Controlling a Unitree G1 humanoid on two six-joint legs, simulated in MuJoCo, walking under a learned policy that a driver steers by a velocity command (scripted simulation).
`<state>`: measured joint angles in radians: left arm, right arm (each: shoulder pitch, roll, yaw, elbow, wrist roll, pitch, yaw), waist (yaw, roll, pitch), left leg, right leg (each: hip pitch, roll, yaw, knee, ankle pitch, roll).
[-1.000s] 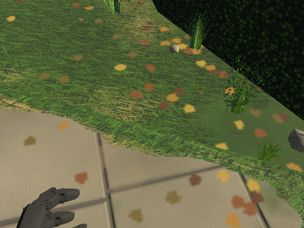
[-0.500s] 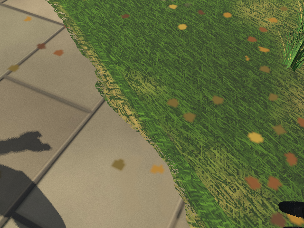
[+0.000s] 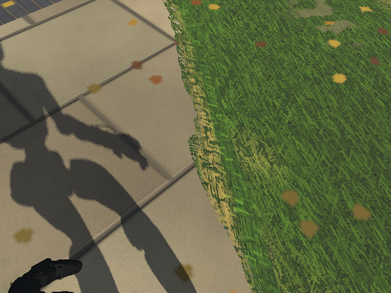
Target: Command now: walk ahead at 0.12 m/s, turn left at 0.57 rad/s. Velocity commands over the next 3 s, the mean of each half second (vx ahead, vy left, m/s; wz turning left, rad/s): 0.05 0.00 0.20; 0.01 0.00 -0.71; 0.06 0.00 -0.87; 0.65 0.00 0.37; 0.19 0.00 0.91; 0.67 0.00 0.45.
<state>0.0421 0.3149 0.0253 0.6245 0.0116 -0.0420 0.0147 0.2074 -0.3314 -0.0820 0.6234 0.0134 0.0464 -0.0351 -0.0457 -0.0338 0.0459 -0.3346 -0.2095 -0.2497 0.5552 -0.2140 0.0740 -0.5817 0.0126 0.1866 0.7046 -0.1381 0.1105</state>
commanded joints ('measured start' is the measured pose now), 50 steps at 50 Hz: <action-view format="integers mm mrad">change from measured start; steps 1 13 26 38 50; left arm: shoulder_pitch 47 71 112 299 146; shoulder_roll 90 60 81 295 194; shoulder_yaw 35 26 53 139 109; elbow -47 -16 -6 -47 -115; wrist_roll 0 3 -28 -24 -35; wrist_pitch -18 39 46 79 79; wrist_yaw -5 3 -14 -17 37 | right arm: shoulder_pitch -35 -4 -6 -43 -173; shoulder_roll -75 -6 -103 -19 -35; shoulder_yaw -12 23 -15 -11 -8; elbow -71 -11 42 5 23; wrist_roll -5 -9 -35 -47 -13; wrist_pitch -13 5 -31 -42 -63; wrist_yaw -3 5 -13 3 7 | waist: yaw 44 44 25 69 50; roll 183 -147 239 -303 -78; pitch -167 -127 -21 -135 -151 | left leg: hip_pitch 23 -53 150 -245 -233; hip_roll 225 170 518 263 134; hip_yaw -203 196 -17 392 106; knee -26 322 -195 531 288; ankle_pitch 200 -246 265 -275 -91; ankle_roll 94 -162 138 -144 -167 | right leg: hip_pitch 260 347 58 610 437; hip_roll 11 -149 -4 -269 -142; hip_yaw -57 61 -169 241 264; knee -149 -388 144 -269 -339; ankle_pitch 75 28 -322 607 163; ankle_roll -35 -273 -95 -317 -309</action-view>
